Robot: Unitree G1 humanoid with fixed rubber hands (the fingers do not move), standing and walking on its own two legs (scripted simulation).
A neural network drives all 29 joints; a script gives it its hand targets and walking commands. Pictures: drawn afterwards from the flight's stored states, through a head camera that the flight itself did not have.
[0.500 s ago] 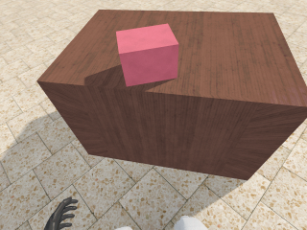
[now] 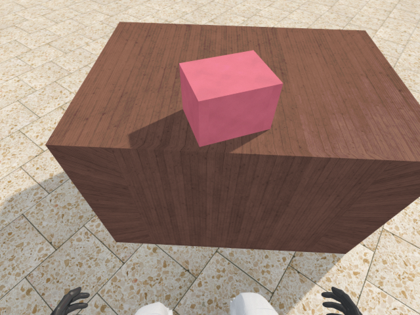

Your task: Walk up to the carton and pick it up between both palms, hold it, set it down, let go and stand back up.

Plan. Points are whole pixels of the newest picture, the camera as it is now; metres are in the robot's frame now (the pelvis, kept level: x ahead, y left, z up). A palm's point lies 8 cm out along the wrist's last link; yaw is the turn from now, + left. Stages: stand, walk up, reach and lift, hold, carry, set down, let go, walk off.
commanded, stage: walk up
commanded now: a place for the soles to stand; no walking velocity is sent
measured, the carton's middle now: (226, 97) +0.63 -0.05 +0.04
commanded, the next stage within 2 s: none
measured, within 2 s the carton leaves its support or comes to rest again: neither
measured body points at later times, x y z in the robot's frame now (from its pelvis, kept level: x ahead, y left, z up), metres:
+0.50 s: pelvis +0.02 +0.03 +0.02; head +0.03 +0.03 +0.47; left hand +0.20 +0.26 -0.07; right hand +0.10 -0.26 -0.07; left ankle +0.04 +0.15 -0.70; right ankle +0.04 -0.09 -0.70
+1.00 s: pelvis +0.04 +0.02 +0.02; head +0.03 +0.02 +0.47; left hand +0.20 +0.26 -0.07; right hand +0.09 -0.27 -0.08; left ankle +0.04 +0.15 -0.70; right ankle +0.04 -0.09 -0.70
